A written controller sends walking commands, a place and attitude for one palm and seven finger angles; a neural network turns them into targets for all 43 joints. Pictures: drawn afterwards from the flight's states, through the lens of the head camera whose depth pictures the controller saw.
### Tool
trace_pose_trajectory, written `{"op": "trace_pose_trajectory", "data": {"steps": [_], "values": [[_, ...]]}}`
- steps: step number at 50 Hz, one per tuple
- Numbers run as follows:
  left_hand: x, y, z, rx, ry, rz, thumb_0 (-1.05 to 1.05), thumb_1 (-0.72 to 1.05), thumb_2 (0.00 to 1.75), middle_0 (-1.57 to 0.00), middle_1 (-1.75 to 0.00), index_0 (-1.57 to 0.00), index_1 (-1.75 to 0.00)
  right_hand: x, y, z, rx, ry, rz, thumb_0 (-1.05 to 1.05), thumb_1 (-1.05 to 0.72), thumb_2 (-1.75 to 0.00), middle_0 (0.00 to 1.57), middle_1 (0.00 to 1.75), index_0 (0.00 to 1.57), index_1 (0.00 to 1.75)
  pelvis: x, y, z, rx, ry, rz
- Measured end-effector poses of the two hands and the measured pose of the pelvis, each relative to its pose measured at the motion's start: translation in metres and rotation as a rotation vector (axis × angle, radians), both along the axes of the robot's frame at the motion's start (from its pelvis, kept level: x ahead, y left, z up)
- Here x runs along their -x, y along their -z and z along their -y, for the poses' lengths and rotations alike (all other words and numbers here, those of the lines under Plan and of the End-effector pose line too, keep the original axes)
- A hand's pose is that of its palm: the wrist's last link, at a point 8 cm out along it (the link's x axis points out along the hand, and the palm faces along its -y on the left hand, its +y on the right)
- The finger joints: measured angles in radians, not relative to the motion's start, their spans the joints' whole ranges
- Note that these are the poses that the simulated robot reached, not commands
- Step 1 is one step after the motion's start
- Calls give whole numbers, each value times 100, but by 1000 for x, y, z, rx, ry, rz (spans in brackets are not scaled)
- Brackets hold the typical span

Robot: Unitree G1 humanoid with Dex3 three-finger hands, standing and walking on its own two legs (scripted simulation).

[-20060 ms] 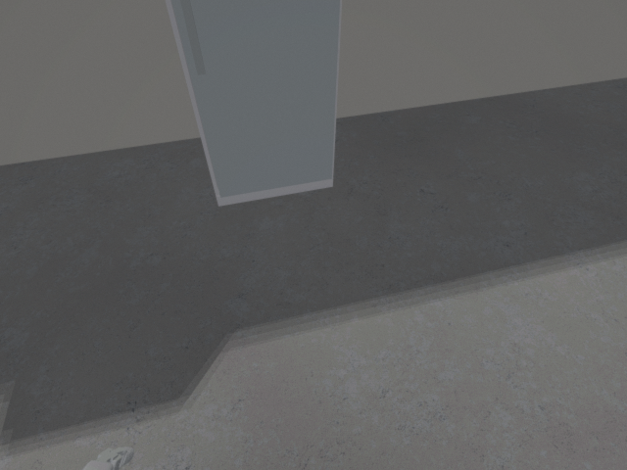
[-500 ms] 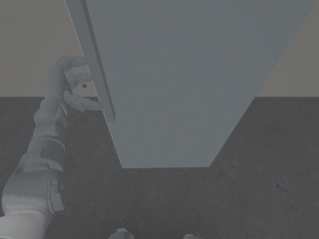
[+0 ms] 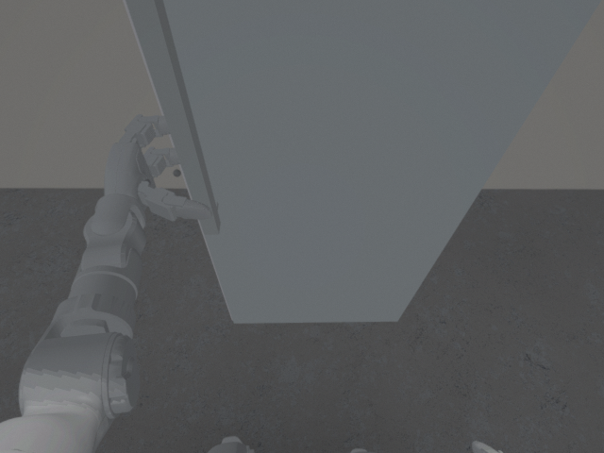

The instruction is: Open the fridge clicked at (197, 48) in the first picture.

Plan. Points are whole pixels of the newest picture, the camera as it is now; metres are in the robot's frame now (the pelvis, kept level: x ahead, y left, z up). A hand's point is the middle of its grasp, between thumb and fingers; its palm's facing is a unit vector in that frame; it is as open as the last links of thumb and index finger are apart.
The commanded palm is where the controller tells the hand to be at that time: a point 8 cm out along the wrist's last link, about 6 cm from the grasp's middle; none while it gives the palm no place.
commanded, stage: slide the fingers in behind the handle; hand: left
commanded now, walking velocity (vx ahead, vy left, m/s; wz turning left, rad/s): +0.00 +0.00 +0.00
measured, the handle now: (187, 125) +0.51 +0.15 +0.15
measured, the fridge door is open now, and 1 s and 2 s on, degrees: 0 0 0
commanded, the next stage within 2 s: grip the handle and tug to test in 1.18 s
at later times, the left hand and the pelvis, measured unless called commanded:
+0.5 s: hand (185, 174) +0.45 +0.15 +0.11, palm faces +0.02 -1.00 +0.00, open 14.0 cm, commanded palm +0.42 +0.20 +0.11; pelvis +0.00 +0.00 +0.00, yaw +0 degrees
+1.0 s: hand (200, 174) +0.45 +0.13 +0.11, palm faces +0.02 -1.00 -0.02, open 14.0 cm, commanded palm +0.42 +0.18 +0.11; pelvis -0.01 +0.00 +0.00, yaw +0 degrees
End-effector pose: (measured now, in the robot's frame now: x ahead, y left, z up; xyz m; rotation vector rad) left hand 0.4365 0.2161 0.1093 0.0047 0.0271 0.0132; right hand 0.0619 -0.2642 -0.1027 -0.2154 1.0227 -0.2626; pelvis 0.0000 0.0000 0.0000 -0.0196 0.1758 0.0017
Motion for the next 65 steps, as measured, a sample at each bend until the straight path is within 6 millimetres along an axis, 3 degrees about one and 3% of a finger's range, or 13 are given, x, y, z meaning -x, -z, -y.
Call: {"op": "trace_pose_trajectory", "data": {"steps": [20,32,40,65], "values": [[2,-2,11,-2,-3,22,-1,-50,30,-30,-120,-30,-120,12,3,4,-13,20,-26,1,-90,-90,20,30,20,30,-2,-1,4,-5,8,4],[14,-3,19,-4,3,22,-1,-50,30,-29,-120,-30,-120,1,-1,2,-18,8,20,1,-90,-90,20,30,20,30,0,-3,3,-3,3,24],[11,-3,29,-7,9,15,-1,-50,29,-29,-119,-29,-120,-2,0,-3,-24,-14,30,1,-90,-90,20,30,20,30,6,-2,1,-3,-2,23],[-1,0,27,-4,-10,11,-1,-50,30,-30,-120,-30,-120,28,4,3,-14,32,-46,1,-90,-90,20,30,20,30,5,-1,3,-5,10,5]]}}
